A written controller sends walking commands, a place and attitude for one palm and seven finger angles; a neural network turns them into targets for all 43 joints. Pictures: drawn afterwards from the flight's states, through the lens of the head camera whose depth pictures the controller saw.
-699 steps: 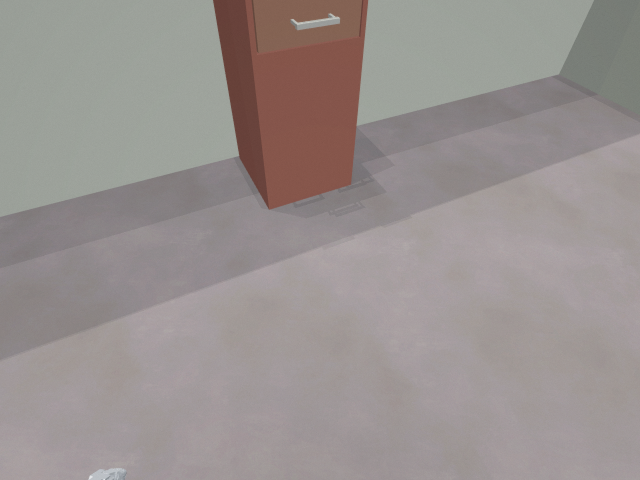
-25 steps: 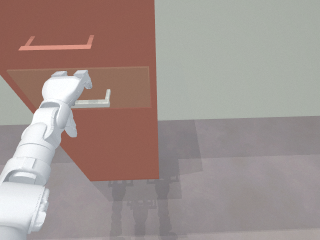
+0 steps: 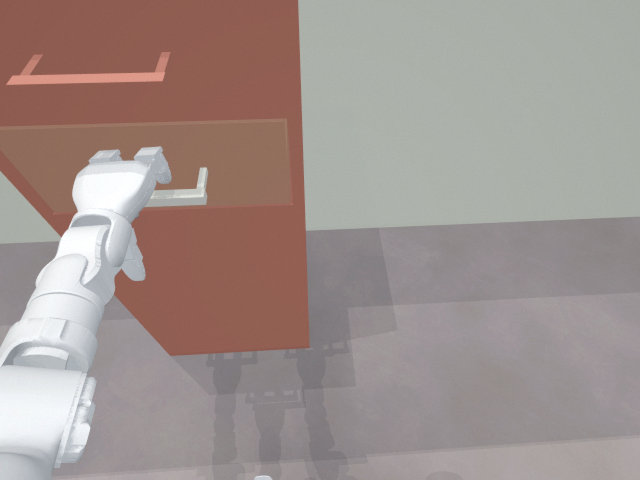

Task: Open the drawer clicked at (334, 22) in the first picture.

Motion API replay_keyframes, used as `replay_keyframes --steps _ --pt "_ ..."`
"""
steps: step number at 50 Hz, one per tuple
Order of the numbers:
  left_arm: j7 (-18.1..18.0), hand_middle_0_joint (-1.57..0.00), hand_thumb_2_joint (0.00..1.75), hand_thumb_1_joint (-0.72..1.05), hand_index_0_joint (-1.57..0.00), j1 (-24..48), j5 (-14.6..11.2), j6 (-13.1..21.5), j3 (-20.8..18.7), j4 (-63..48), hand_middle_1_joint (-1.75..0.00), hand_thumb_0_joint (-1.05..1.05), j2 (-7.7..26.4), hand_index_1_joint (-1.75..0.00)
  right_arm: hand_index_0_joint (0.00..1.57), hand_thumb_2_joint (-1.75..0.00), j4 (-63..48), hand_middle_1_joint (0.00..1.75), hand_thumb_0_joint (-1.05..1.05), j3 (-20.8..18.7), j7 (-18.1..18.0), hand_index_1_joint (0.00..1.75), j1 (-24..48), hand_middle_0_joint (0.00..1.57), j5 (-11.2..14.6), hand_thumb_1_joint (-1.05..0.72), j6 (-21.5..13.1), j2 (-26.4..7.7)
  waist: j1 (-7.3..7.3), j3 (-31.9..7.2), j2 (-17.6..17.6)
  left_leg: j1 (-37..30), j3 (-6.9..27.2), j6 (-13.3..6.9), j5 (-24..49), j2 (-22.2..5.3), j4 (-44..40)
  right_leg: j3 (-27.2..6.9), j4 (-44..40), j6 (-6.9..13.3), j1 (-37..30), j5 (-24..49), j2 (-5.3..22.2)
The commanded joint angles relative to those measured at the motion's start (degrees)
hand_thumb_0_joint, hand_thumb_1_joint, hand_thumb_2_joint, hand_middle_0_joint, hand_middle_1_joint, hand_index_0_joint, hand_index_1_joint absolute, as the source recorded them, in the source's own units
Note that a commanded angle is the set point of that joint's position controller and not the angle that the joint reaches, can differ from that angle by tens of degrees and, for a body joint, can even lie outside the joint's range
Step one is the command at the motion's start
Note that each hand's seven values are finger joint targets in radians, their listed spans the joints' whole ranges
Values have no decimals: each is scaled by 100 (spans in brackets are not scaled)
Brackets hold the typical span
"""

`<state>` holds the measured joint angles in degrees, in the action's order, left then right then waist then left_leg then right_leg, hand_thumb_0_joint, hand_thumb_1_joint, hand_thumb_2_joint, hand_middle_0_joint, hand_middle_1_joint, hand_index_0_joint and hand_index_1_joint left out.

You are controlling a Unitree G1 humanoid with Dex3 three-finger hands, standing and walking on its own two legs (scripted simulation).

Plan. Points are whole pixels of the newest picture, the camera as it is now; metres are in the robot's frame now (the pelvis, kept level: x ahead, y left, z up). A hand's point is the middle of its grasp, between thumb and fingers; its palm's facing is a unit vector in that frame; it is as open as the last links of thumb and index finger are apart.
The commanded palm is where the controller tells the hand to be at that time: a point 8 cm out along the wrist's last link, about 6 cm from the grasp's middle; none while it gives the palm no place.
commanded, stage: lower the fingers behind the handle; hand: left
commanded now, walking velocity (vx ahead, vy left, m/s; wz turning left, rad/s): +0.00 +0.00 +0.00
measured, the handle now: (153, 187) +0.51 +0.24 +0.05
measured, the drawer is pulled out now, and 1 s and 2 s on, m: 0.00 0.00 0.00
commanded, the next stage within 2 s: close the thumb around the handle in 1.04 s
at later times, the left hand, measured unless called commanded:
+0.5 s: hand (141, 228) +0.45 +0.25 +0.02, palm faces -0.05 -0.04 -1.00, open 13.8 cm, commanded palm +0.44 +0.25 +0.09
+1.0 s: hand (143, 228) +0.45 +0.25 +0.02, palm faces -0.05 -0.03 -1.00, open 13.8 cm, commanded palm +0.43 +0.24 +0.08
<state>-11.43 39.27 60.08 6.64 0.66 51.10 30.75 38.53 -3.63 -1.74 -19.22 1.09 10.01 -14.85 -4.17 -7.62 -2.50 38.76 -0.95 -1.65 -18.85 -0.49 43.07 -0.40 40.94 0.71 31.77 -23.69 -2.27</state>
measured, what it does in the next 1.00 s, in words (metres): stands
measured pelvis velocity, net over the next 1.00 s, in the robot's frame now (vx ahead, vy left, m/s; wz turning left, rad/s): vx -0.01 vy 0.01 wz -0.01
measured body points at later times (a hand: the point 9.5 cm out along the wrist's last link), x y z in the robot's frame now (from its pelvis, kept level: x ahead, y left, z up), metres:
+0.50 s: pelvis -0.01 +0.01 -0.01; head +0.07 +0.01 +0.43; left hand +0.45 +0.25 +0.08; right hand +0.02 -0.27 -0.13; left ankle +0.01 +0.10 -0.71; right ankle -0.05 -0.12 -0.71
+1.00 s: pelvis -0.01 +0.01 -0.01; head +0.07 +0.01 +0.43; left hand +0.45 +0.25 +0.08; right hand +0.01 -0.26 -0.14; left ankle +0.01 +0.10 -0.71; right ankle -0.05 -0.12 -0.71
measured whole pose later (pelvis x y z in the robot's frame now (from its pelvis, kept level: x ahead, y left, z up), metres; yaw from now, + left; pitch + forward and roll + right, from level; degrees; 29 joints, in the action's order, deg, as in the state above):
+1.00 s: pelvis -0.01 +0.01 -0.01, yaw -1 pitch +18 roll -2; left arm -16.0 41.9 61.9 4.6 1.7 57.2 29.5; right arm 39.2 -3.0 -1.7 -20.6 0.4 9.2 -13.8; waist -5.2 -9.1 -2.7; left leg 45.4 -0.9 -2.2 -20.4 -0.8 48.3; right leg -0.4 45.5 0.1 38.1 -24.9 -2.6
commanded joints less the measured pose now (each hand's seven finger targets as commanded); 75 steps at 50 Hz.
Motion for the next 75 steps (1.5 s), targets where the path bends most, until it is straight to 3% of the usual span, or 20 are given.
replay_keyframes --steps 1,6,7,10,17,22,23,27,31,32,43,46,54,55,57,58,61,68,71,75 --pt "-302 -30 30 -50 -30 2441 -59 -81 -515 -908 -120 0 1576 -120 20 -90 -390 30 0 -284 -106 30 -394 20 -40 -90 -126 -890 -54 -2025 37 -1863 -3 -143 2245 127 -179 63 -445 129 -189 2296 -159" --pt "-351 -30 30 -50 -30 2489 -28 -25 -413 -943 -120 0 1436 -120 20 -90 -397 30 0 -288 -110 30 -426 20 -49 -90 -151 -864 -93 -2041 -60 -1898 8 -140 2213 111 -147 82 -412 138 -66 2177 -172" --pt "-381 -30 30 -50 -30 2505 18 17 -552 -1003 -120 0 1618 -120 20 -90 -388 30 0 -300 -111 30 -439 20 -36 -90 -159 -869 -35 -2127 -147 -1928 11 -130 2208 100 -141 72 -370 130 -23 2162 -176" --pt "-444 -30 30 -50 -30 2525 28 -3 -353 -869 -120 0 1351 -120 20 -90 -371 30 0 -306 -109 30 -457 20 -46 -90 -172 -856 -116 -1912 -251 -1958 65 -106 2051 83 -118 138 -358 157 313 1839 -197" --pt "-585 -30 30 -50 -30 2572 110 -37 -536 -571 -120 0 1613 -120 20 -90 -319 30 0 -272 -119 30 -557 20 -60 -90 -199 -881 -96 -2197 -154 -1705 40 -119 2013 103 -6 84 -254 131 234 1958 -189" --pt "-671 -30 30 -50 -30 2672 162 0 -483 -651 -120 0 1483 -120 20 -90 -299 30 0 -309 -106 30 -595 20 -97 -90 -216 -879 -135 -2325 -305 -1883 96 -90 2149 53 110 137 -145 144 527 1867 -223" --pt "-677 -30 30 -50 -30 2502 121 -32 -336 -554 -120 0 1245 -120 20 -90 -311 30 0 -314 -100 30 -587 20 -109 -90 -221 -856 -123 -2240 -377 -1881 92 -84 2120 68 116 159 -156 164 558 1814 -234" --pt "-719 -30 30 -50 -30 2668 171 -117 -265 -375 -120 0 1193 -120 20 -90 -247 30 0 -308 -83 30 -655 20 -99 -90 -203 -891 -217 -2148 -189 -1797 154 -73 2039 19 128 202 -109 148 813 1646 -236" --pt "-702 -30 30 -50 -30 2581 130 -265 -27 -195 -120 0 806 -120 20 -90 -237 30 0 -321 -60 30 -683 20 -129 -90 -194 -866 -258 -2038 -159 -1810 162 -72 1993 12 153 234 -123 176 900 1550 -250" --pt "-710 -30 30 -50 -30 2527 172 -273 -206 -144 -120 0 1058 -120 20 -90 -233 30 0 -311 -66 30 -702 20 -108 -90 -184 -884 -187 -2083 -156 -1750 161 -69 1928 6 137 217 -103 163 892 1517 -244" --pt "-555 -30 30 -50 -30 2438 99 -176 -67 -411 -120 0 871 -120 20 -90 -289 30 0 -312 -95 30 -672 20 -119 -90 -190 -838 -172 -2124 -245 -1827 141 -81 2004 18 152 197 -110 175 764 1627 -241" --pt "-569 -30 30 -50 -30 2325 85 -172 -221 -197 -120 0 1060 -120 20 -90 -286 30 0 -277 -107 30 -666 20 -104 -90 -188 -857 -175 -1875 37 -1499 106 -116 1767 38 128 171 -166 163 671 1569 -230" --pt "-669 -30 30 -50 -30 2372 124 -153 -184 -630 -120 0 950 -120 20 -90 -312 30 0 -330 -59 30 -644 20 -107 -90 -188 -828 -94 -2266 -326 -1894 118 -71 2201 16 202 194 -47 173 760 1761 -248" --pt "-671 -30 30 -50 -30 2300 97 -184 -80 -640 -120 0 793 -120 20 -90 -325 30 0 -338 -49 30 -634 20 -119 -90 -188 -824 -127 -2305 -307 -1965 127 -75 2237 19 215 201 -60 173 735 1783 -255" --pt "-679 -30 30 -50 -30 2337 129 -209 -201 -509 -120 0 985 -120 20 -90 -280 30 0 -314 -53 30 -650 20 -103 -90 -166 -843 -155 -2185 -77 -1767 121 -90 2191 17 205 194 -52 152 683 1849 -253" --pt "-672 -30 32 -44 -30 2180 97 -267 -116 -416 -121 0 845 -121 20 -90 -307 30 0 -313 -52 30 -622 20 -107 -90 -164 -834 -121 -2037 -142 -1697 103 -90 2127 44 181 200 -83 172 639 1831 -252" --pt "-673 -32 40 -28 -32 2321 122 -267 -312 -578 -122 0 1143 -122 20 -90 -313 30 0 -307 -70 30 -588 20 -110 -90 -156 -867 -116 -2166 -96 -1738 104 -103 2175 33 179 172 -89 173 525 1914 -243" --pt "-636 -34 56 12 -34 2165 81 -235 -135 -695 -127 0 845 -127 20 -90 -346 30 0 -330 -60 30 -550 20 -107 -90 -156 -818 -89 -2146 -269 -1911 92 -88 2309 27 174 189 -82 174 594 1936 -245" --pt "-634 -36 64 28 -36 2180 78 -254 -225 -581 -128 0 968 -128 20 -90 -347 30 0 -305 -72 30 -542 20 -104 -90 -144 -832 -128 -2018 2 -1700 75 -119 2157 42 164 161 -126 158 507 1945 -232" --pt "-646 -37 73 51 -37 2137 125 -245 -217 -712 -131 0 951 -131 20 -90 -358 30 0 -328 -66 30 -544 20 -103 -90 -153 -812 -53 -2213 -228 -1860 71 -93 2317 45 186 171 -64 172 514 2008 -233"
